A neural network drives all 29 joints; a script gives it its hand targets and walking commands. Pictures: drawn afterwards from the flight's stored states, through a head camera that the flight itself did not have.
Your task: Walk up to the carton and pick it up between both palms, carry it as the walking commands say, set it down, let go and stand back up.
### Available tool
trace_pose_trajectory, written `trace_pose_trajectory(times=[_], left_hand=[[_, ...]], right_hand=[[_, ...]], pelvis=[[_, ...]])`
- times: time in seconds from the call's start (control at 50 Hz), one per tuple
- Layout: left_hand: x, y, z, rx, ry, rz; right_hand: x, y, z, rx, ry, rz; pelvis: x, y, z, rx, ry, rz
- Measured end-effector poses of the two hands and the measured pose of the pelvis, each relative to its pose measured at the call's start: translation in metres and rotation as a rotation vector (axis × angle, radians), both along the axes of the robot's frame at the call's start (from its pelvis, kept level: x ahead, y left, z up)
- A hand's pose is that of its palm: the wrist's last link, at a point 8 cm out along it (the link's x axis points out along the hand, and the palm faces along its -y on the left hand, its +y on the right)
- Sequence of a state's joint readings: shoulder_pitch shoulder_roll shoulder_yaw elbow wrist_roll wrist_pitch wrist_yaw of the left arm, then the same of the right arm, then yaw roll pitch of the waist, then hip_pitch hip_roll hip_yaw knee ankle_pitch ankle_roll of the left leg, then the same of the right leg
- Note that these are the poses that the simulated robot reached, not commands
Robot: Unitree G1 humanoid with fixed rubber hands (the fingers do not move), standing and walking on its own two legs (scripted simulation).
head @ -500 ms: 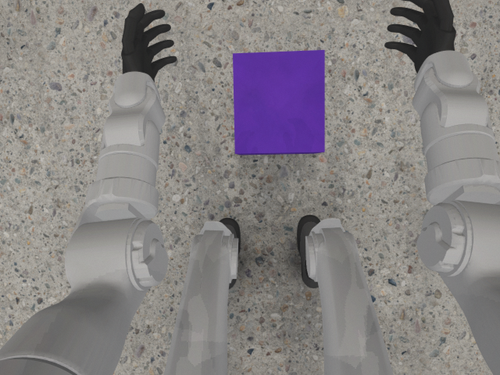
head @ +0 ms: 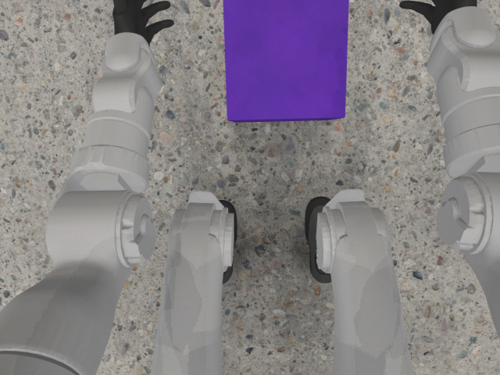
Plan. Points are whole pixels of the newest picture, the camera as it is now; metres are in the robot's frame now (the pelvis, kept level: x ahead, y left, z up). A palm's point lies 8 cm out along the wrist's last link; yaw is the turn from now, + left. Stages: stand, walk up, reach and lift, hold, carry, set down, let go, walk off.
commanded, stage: reach and lift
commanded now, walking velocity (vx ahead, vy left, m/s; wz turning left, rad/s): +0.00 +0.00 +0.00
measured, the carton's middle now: (283, 59) +0.54 -0.03 -0.37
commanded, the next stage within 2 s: none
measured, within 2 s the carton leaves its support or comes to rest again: neither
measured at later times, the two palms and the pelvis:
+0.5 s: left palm (170, 67) +0.51 +0.16 -0.27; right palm (396, 50) +0.52 -0.21 -0.27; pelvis -0.01 +0.00 -0.08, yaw +0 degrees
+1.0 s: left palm (174, 62) +0.52 +0.16 -0.28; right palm (388, 53) +0.52 -0.20 -0.29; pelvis -0.02 +0.00 -0.09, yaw +0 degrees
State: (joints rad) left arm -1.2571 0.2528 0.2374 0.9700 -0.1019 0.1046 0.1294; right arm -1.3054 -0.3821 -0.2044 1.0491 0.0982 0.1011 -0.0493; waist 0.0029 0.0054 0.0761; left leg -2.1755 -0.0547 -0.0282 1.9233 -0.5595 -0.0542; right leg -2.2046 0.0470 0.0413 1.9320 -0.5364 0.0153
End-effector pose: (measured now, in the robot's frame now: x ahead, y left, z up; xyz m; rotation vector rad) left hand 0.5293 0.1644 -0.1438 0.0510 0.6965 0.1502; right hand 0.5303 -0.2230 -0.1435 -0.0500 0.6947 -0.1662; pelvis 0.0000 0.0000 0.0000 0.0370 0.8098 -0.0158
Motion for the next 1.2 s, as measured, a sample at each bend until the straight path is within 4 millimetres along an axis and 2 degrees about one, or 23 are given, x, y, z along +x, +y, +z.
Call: trace_pose_trajectory(times=[0.32, 0.52, 0.7, 0.92, 1.2], left_hand=[[-0.008, -0.003, -0.091, 0.000, 0.052, -0.021], [-0.015, -0.001, -0.133, -0.003, 0.105, -0.039], [-0.005, 0.003, -0.141, 0.007, 0.094, -0.042], [-0.005, -0.004, -0.138, -0.002, 0.088, -0.047], [-0.004, -0.022, -0.136, -0.019, 0.087, -0.076]], right_hand=[[-0.007, 0.004, -0.091, 0.007, 0.036, 0.000], [-0.012, 0.013, -0.132, 0.015, 0.095, 0.021], [-0.014, 0.014, -0.150, 0.016, 0.094, 0.031], [-0.013, 0.015, -0.143, 0.020, 0.085, 0.035], [-0.012, 0.034, -0.144, 0.037, 0.086, 0.059]], pelvis=[[-0.009, 0.001, -0.059, 0.002, -0.095, 0.002], [-0.009, 0.000, -0.079, -0.008, -0.178, 0.008], [-0.006, 0.002, -0.090, -0.014, -0.212, 0.014], [-0.012, 0.003, -0.091, -0.013, -0.224, 0.014], [-0.018, 0.002, -0.087, -0.012, -0.231, 0.012]])
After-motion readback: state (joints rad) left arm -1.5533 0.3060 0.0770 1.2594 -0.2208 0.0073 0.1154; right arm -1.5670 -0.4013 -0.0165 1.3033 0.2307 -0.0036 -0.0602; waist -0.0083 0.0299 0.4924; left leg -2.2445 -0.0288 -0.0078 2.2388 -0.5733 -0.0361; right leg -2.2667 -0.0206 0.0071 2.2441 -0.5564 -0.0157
